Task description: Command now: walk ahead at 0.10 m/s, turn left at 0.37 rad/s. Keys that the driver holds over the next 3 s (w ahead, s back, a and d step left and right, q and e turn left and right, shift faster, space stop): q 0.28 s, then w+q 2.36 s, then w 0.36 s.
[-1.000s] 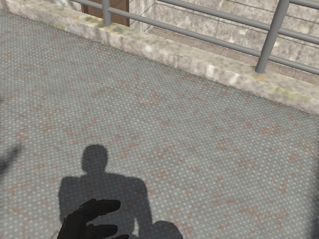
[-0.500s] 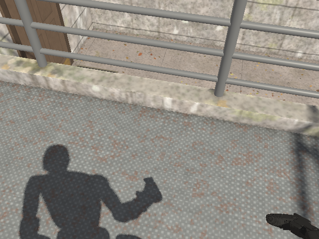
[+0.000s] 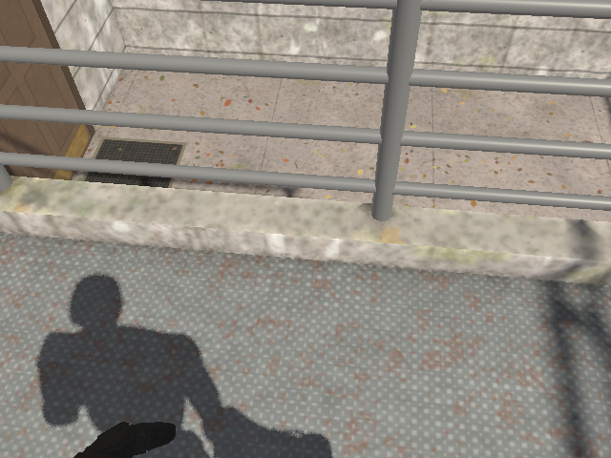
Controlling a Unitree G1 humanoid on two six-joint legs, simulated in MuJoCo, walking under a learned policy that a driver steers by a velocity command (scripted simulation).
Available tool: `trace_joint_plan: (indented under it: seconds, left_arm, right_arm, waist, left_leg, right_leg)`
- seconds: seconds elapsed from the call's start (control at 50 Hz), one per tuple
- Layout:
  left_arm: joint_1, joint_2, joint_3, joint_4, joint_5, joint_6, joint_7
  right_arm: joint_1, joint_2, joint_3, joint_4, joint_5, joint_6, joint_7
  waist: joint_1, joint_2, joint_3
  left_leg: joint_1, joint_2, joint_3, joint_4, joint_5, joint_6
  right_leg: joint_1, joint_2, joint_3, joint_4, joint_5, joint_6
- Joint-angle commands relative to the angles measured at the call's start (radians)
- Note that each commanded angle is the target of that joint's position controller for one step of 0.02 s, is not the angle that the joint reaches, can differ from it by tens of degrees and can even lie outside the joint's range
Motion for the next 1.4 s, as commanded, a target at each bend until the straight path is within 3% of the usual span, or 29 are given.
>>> trace_joint_plan:
  seconds: [0.02, 0.1, 0.22, 0.3, 0.32, 0.34, 0.36, 0.4, 0.44, 0.48, 0.58, 0.68, 0.76, 0.78, 0.8, 0.82, 0.86, 0.92, 0.98, 1.16, 1.22, 1.26, 1.28, 1.3, 1.32, 1.34, 1.36, 1.38, 1.4]
  left_arm:
    - [0.052, 0.126, 0.049, -0.026, 0.000, -0.002, 0.029]
    - [0.023, 0.177, 0.071, 0.012, 0.000, -0.005, 0.045]
    - [0.026, 0.215, 0.091, 0.053, -0.010, 0.027, 0.034]
    - [0.044, 0.206, 0.094, 0.089, -0.034, 0.048, 0.033]
    - [0.065, 0.164, 0.087, 0.105, -0.031, 0.056, 0.026]
    - [0.042, 0.091, 0.068, 0.084, -0.005, 0.056, 0.014]
    - [-0.048, 0.152, 0.088, 0.025, -0.011, 0.038, 0.014]
    - [-0.089, 0.231, 0.112, 0.028, -0.039, 0.005, 0.012]
    - [-0.018, 0.217, 0.116, 0.080, -0.005, -0.013, 0.019]
    - [-0.020, 0.184, 0.109, 0.091, -0.004, -0.030, 0.006]
    - [-0.106, 0.140, 0.086, 0.086, -0.023, -0.050, -0.007]
    - [-0.156, 0.168, 0.081, 0.067, -0.040, -0.061, -0.021]
    - [-0.016, 0.196, 0.093, 0.088, -0.044, -0.083, -0.042]
    - [0.086, 0.227, 0.106, 0.107, -0.031, -0.082, -0.035]
    - [0.258, 0.297, 0.118, 0.126, 0.015, -0.079, -0.031]
    - [0.319, 0.371, 0.137, 0.156, 0.029, -0.072, -0.038]
    - [0.224, 0.223, 0.099, 0.123, -0.003, -0.067, -0.029]
    - [0.142, 0.155, 0.077, 0.123, -0.013, -0.056, -0.007]
    - [0.192, 0.170, 0.082, 0.160, -0.010, -0.067, 0.000]
    - [0.276, 0.232, 0.084, 0.239, -0.015, -0.047, 0.016]
    - [0.275, 0.288, 0.100, 0.236, -0.030, -0.032, 0.013]
    - [0.273, 0.317, 0.113, 0.235, -0.039, -0.021, 0.017]
    - [0.264, 0.303, 0.109, 0.216, -0.045, -0.024, 0.025]
    - [0.293, 0.202, 0.079, 0.183, 0.007, -0.034, 0.020]
    - [0.368, 0.138, 0.044, 0.139, -0.003, -0.073, 0.001]
    - [0.235, 0.225, 0.068, 0.132, -0.031, -0.106, -0.014]
    - [0.163, 0.226, 0.067, 0.101, -0.051, -0.115, -0.013]
    - [0.159, 0.203, 0.061, 0.106, -0.036, -0.113, -0.004]
    - [0.174, 0.214, 0.069, 0.110, -0.024, -0.106, 0.000]
  right_arm:
    - [0.070, -0.063, -0.038, -0.082, -0.007, 0.048, -0.027]
    - [-0.003, -0.032, -0.029, -0.133, -0.014, 0.068, -0.026]
    - [-0.102, -0.077, -0.040, -0.194, -0.017, 0.076, -0.003]
    - [-0.018, -0.105, -0.066, -0.184, -0.012, 0.083, 0.017]
    - [0.053, -0.141, -0.082, -0.163, -0.017, 0.083, 0.012]
    - [0.101, -0.229, -0.101, -0.172, -0.011, 0.080, -0.004]
    - [0.089, -0.297, -0.107, -0.214, -0.026, 0.049, 0.007]
    - [-0.021, -0.229, -0.087, -0.230, -0.034, 0.004, 0.007]
    - [-0.073, -0.180, -0.071, -0.239, -0.017, -0.005, 0.002]
    - [-0.036, -0.155, -0.063, -0.235, -0.019, -0.016, 0.000]
    - [0.053, -0.175, -0.077, -0.206, -0.001, -0.024, -0.010]
    - [0.076, -0.199, -0.090, -0.206, 0.015, -0.012, -0.003]
    - [0.023, -0.145, -0.071, -0.227, 0.002, 0.007, 0.003]
    - [-0.001, -0.109, -0.060, -0.241, 0.001, 0.004, 0.003]
    - [-0.008, -0.053, -0.043, -0.259, -0.018, 0.001, 0.002]
    - [0.046, -0.071, -0.045, -0.307, 0.015, -0.012, -0.005]
    - [0.003, -0.190, -0.074, -0.268, 0.025, -0.013, -0.001]
    - [-0.048, -0.128, -0.068, -0.265, 0.020, -0.012, 0.011]
    - [-0.111, -0.087, -0.056, -0.291, 0.012, -0.010, 0.018]
    - [-0.359, -0.041, -0.031, -0.359, 0.019, -0.021, 0.063]
    - [-0.339, -0.066, -0.041, -0.364, 0.011, -0.014, 0.074]
    - [-0.162, -0.145, -0.083, -0.330, 0.006, -0.011, 0.076]
    - [0.007, -0.205, -0.119, -0.287, 0.009, 0.001, 0.063]
    - [0.125, -0.286, -0.137, -0.266, 0.019, 0.011, 0.040]
    - [0.068, -0.334, -0.129, -0.300, 0.020, -0.007, 0.045]
    - [0.102, -0.241, -0.106, -0.301, 0.005, -0.009, 0.049]
    - [0.048, -0.207, -0.093, -0.285, 0.002, -0.019, 0.046]
    - [-0.017, -0.186, -0.083, -0.285, 0.005, -0.026, 0.046]
    - [-0.076, -0.157, -0.072, -0.286, 0.002, -0.026, 0.044]
  waist:
    - [0.012, -0.135, -0.174]
    - [0.002, -0.116, -0.150]
    - [0.038, -0.162, -0.127]
    - [0.010, -0.116, -0.125]
    - [-0.002, 0.007, -0.086]
    - [0.005, 0.285, -0.027]
    - [-0.030, 0.324, -0.001]
    - [0.013, 0.238, 0.042]
    - [0.060, 0.153, -0.018]
    - [0.060, 0.115, -0.060]
    - [0.015, 0.146, -0.046]
    - [-0.010, 0.164, -0.008]
    - [0.069, 0.163, -0.065]
    - [0.117, 0.141, -0.113]
    - [0.166, -0.049, -0.233]
    - [0.125, -0.375, -0.245]
    - [0.125, -0.171, -0.085]
    - [0.076, -0.151, 0.008]
    - [0.082, -0.077, 0.016]
    - [0.136, -0.058, 0.089]
    - [0.096, -0.109, 0.049]
    - [-0.014, -0.139, -0.053]
    - [-0.100, -0.111, -0.138]
    - [-0.094, 0.091, -0.231]
    - [0.004, 0.295, -0.390]
    - [-0.079, 0.143, -0.386]
    - [-0.053, 0.100, -0.250]
    - [0.005, -0.012, -0.171]
    - [0.046, -0.004, -0.134]
  left_leg:
    - [-0.135, 0.060, -0.004, 0.078, 0.071, -0.025]
    - [-0.076, 0.070, 0.012, -0.102, 0.177, 0.002]
    - [0.028, 0.062, 0.074, -0.348, 0.225, 0.055]
    - [0.218, 0.003, 0.122, -0.596, 0.260, 0.139]
    - [0.284, 0.036, 0.021, -0.722, 0.223, 0.190]
    - [0.359, 0.265, -0.342, -0.837, 0.160, 0.296]
    - [0.278, 0.367, -0.668, -1.018, -0.175, 0.433]
    - [0.282, 0.309, -0.542, -1.061, -0.206, 0.341]
    - [0.274, 0.233, -0.410, -1.007, 0.007, 0.278]
    - [0.288, 0.195, -0.341, -0.997, 0.131, 0.270]
    - [0.322, 0.165, -0.284, -0.993, 0.261, 0.273]
    - [0.261, 0.169, -0.347, -0.955, 0.198, 0.289]
    - [0.222, 0.112, -0.390, -0.815, 0.222, 0.264]
    - [0.120, 0.061, -0.346, -0.688, 0.238, 0.221]
    - [-0.050, -0.036, -0.215, -0.346, 0.116, 0.160]
    - [-0.380, -0.110, -0.140, -0.083, -0.054, 0.127]
    - [-0.445, 0.009, -0.152, 0.083, 0.116, 0.116]
    - [-0.357, 0.080, -0.117, 0.020, 0.296, 0.107]
    - [-0.381, 0.086, -0.093, 0.012, 0.360, 0.097]
    - [-0.299, 0.066, 0.053, -0.452, 0.591, 0.123]
    - [-0.143, -0.001, 0.129, -0.526, 0.475, 0.165]
    - [0.098, -0.075, 0.158, -0.565, 0.406, 0.223]
    - [0.369, -0.096, 0.130, -0.625, 0.457, 0.265]
    - [0.685, 0.116, -0.169, -0.604, 0.549, 0.324]
    - [0.902, 0.327, -0.761, -0.791, 0.255, 0.522]
    - [0.856, 0.297, -0.746, -0.878, 0.192, 0.466]
    - [0.714, 0.271, -0.596, -0.896, 0.279, 0.423]
    - [0.549, 0.228, -0.488, -0.903, 0.400, 0.392]
    - [0.434, 0.191, -0.408, -0.911, 0.498, 0.374]
  right_leg:
    - [0.237, -0.293, 0.236, -0.235, 0.320, -0.217]
    - [0.167, -0.301, 0.143, -0.313, 0.122, -0.226]
    - [0.188, -0.302, 0.044, -0.299, -0.046, -0.191]
    - [0.157, -0.271, -0.014, -0.158, -0.237, -0.082]
    - [0.054, -0.201, -0.082, 0.011, -0.388, -0.017]
    - [-0.220, -0.065, -0.173, 0.402, -0.539, 0.073]
    - [-0.383, 0.011, 0.044, 0.533, -0.509, 0.061]
    - [-0.438, -0.038, 0.129, 0.555, -0.243, 0.025]
    - [-0.351, -0.043, 0.135, 0.512, -0.087, 0.041]
    - [-0.293, -0.021, 0.120, 0.462, 0.018, 0.047]
    - [-0.196, 0.019, 0.121, 0.156, 0.090, 0.068]
    - [-0.040, 0.046, 0.118, -0.021, -0.007, 0.077]
    - [0.232, 0.055, 0.089, -0.158, -0.026, 0.035]
    - [0.418, -0.012, 0.139, -0.162, -0.034, 0.006]
    - [0.668, -0.213, 0.333, -0.151, -0.049, -0.062]
    - [0.802, -0.383, 0.757, -0.266, -0.266, -0.209]
    - [0.634, -0.332, 0.572, -0.298, -0.348, -0.171]
    - [0.451, -0.226, 0.316, -0.357, -0.107, -0.117]
    - [0.434, -0.222, 0.208, -0.379, 0.059, -0.124]
    - [0.491, -0.207, -0.035, -0.399, 0.186, -0.078]
    - [0.555, -0.223, -0.099, -0.281, 0.615, -0.071]
    - [0.544, -0.216, -0.138, -0.016, 0.922, -0.058]
    - [0.400, -0.181, -0.155, 0.224, 0.869, -0.029]
    - [0.085, -0.108, -0.145, 0.573, 0.181, 0.003]
    - [-0.227, 0.058, 0.050, 0.862, -0.453, 0.017]
    - [-0.321, 0.007, 0.178, 0.912, -0.374, -0.005]
    - [-0.336, -0.025, 0.162, 0.848, -0.271, -0.016]
    - [-0.279, -0.064, 0.161, 0.765, -0.209, -0.005]
    - [-0.220, -0.091, 0.161, 0.687, -0.190, 0.009]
